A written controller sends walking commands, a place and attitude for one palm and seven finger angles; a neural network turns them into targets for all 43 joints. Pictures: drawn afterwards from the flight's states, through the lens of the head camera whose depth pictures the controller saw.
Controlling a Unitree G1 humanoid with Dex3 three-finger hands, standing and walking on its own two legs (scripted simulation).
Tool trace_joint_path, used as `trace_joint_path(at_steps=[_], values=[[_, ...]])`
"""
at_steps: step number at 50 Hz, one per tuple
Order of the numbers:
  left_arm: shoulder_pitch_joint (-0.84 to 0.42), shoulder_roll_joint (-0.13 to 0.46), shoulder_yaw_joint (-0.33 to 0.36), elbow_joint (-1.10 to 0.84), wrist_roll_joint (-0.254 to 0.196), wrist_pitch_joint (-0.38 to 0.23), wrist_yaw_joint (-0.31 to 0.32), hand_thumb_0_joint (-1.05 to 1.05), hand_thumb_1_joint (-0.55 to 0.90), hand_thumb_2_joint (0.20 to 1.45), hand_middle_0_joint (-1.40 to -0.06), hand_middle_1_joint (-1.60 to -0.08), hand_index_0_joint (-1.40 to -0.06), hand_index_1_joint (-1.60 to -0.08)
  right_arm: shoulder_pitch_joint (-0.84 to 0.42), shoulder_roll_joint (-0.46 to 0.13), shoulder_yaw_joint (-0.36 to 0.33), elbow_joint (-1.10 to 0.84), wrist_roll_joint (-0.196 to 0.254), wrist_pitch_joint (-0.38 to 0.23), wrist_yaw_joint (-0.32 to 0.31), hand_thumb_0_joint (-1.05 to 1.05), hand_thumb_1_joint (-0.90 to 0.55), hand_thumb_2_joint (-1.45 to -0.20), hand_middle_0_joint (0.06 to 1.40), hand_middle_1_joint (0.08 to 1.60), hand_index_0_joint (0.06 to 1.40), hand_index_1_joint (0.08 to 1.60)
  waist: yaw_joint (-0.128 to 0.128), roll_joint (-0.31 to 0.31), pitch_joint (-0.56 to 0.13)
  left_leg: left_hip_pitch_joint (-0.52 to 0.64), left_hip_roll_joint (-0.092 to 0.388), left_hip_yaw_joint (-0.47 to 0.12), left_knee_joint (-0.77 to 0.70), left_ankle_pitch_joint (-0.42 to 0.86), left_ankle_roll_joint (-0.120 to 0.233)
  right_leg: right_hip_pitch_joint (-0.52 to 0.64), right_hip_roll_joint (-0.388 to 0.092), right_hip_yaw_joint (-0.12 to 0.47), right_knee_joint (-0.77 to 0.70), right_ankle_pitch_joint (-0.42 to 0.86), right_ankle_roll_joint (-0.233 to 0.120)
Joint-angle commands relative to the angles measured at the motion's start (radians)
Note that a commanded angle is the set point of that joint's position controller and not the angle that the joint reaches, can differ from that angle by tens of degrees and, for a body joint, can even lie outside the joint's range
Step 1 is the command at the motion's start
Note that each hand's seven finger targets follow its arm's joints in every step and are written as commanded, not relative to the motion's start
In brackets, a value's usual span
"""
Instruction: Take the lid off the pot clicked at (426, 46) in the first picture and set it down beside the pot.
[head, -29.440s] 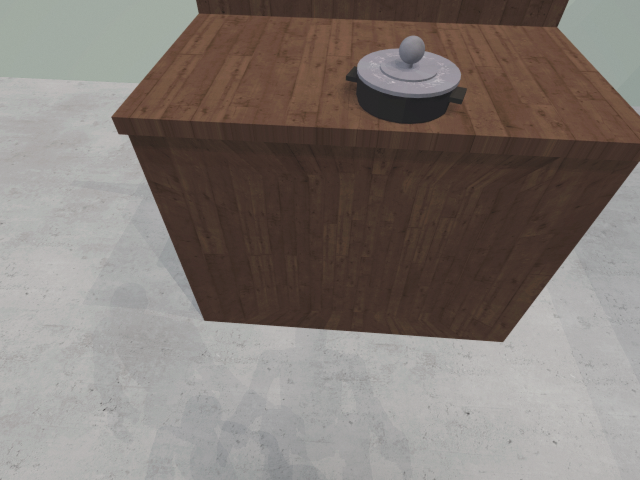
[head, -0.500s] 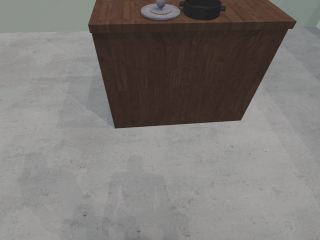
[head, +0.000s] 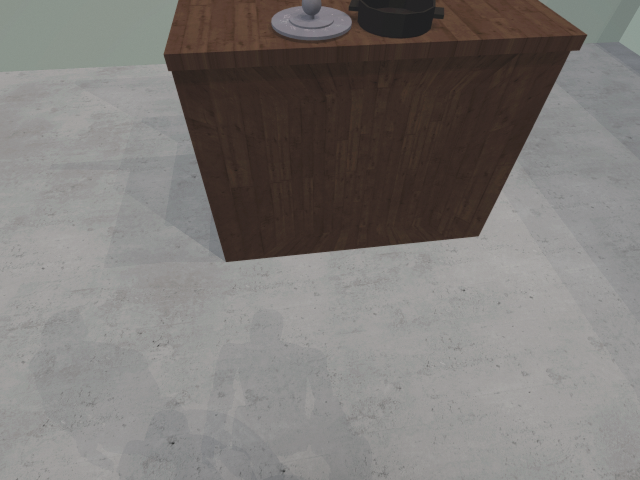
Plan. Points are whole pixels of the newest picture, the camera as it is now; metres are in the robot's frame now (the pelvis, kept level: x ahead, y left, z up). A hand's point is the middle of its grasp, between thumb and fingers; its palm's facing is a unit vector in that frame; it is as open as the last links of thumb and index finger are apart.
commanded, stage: let the arm hang, fingers relaxed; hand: left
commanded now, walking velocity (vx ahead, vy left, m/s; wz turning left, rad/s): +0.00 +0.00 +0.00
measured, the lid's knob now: (311, 4) +1.15 +0.07 +0.12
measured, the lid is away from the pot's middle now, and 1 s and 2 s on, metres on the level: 0.23 0.23 0.23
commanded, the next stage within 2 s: look to check the result in 0.42 s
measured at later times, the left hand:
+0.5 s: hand out of the picture +0.00 +0.17 -0.18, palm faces +0.00 -0.98 -0.18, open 7.4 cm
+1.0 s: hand out of the picture -0.01 +0.17 -0.18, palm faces -0.01 -0.98 -0.18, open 7.4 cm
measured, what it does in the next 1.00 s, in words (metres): stands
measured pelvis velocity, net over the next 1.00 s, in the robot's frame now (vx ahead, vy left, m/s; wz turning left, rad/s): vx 0.00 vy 0.01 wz -0.01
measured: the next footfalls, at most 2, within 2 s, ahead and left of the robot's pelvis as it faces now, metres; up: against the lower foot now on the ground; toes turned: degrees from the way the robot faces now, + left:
none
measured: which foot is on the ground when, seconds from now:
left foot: down 0.00-1.00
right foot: down 0.00-1.00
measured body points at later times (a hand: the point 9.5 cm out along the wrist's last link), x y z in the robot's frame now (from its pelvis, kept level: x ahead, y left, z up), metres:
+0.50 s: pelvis +0.00 +0.01 +0.00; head +0.01 +0.01 +0.45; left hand +0.00 +0.22 -0.16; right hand -0.03 -0.20 -0.16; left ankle -0.01 +0.07 -0.74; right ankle -0.04 -0.14 -0.74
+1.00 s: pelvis +0.00 +0.01 +0.00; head +0.01 +0.01 +0.45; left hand -0.01 +0.23 -0.16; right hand -0.04 -0.20 -0.16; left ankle -0.01 +0.07 -0.74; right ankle -0.04 -0.14 -0.74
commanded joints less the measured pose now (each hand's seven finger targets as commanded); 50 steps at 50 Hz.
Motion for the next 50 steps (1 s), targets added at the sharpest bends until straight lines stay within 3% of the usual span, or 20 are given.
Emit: trace_joint_path(at_steps=[1, 13, 15, 24, 38, 50], values=[[0.067, 0.101, 0.012, -0.015, 0.001, -0.010, 0.009, 0.000, 0.900, 0.900, -0.200, -0.300, -0.200, -0.300, 0.088, -0.103, -0.017, -0.019, -0.001, -0.011, -0.011, 0.000, -0.900, -0.900, 0.200, 0.300, 0.200, 0.300, 0.000, 0.003, 0.001, 0.039, 0.154, -0.131, -0.074, 0.273, -0.008, -0.052, -0.068, 0.040, -0.038, 0.202, -0.040], [0.091, 0.092, 0.010, -0.008, 0.004, -0.009, 0.010, 0.000, 0.900, 0.900, -0.200, -0.300, -0.200, -0.300, 0.100, -0.103, -0.015, -0.017, 0.001, -0.012, -0.013, 0.000, -0.900, -0.900, 0.200, 0.300, 0.200, 0.300, 0.000, -0.001, 0.012, 0.054, 0.159, -0.134, -0.084, 0.268, -0.003, -0.070, -0.064, 0.041, -0.040, 0.178, -0.036], [0.089, 0.086, 0.009, -0.007, 0.003, -0.007, 0.010, 0.000, 0.900, 0.900, -0.200, -0.300, -0.200, -0.300, 0.102, -0.098, -0.013, -0.015, -0.002, -0.011, -0.013, 0.000, -0.900, -0.900, 0.200, 0.300, 0.200, 0.300, -0.002, 0.014, 0.038, 0.042, 0.159, -0.135, -0.097, 0.235, -0.004, -0.082, -0.063, 0.040, -0.041, 0.154, -0.035], [0.099, 0.087, 0.010, -0.006, 0.004, -0.011, 0.011, 0.000, 0.900, 0.900, -0.200, -0.300, -0.200, -0.300, 0.110, -0.094, -0.014, -0.014, 0.000, -0.012, -0.012, 0.000, -0.900, -0.900, 0.200, 0.300, 0.200, 0.300, -0.002, -0.012, 0.022, 0.041, 0.154, -0.130, -0.086, 0.249, -0.004, -0.064, -0.068, 0.047, -0.048, 0.182, -0.037], [0.103, 0.088, 0.009, -0.010, 0.006, -0.009, 0.009, 0.000, 0.900, 0.900, -0.200, -0.300, -0.200, -0.300, 0.119, -0.096, -0.014, -0.014, 0.001, -0.009, -0.010, 0.000, -0.900, -0.900, 0.200, 0.300, 0.200, 0.300, -0.002, 0.003, 0.049, 0.011, 0.154, -0.143, -0.110, 0.149, -0.003, -0.085, -0.061, 0.046, -0.055, 0.116, -0.037], [0.100, 0.086, 0.008, -0.010, 0.005, -0.011, 0.010, 0.000, 0.900, 0.900, -0.200, -0.300, -0.200, -0.300, 0.119, -0.097, -0.014, -0.015, -0.001, -0.011, -0.010, 0.000, -0.900, -0.900, 0.200, 0.300, 0.200, 0.300, -0.003, -0.002, 0.038, 0.022, 0.154, -0.137, -0.100, 0.187, -0.004, -0.083, -0.066, 0.049, -0.054, 0.143, -0.037]])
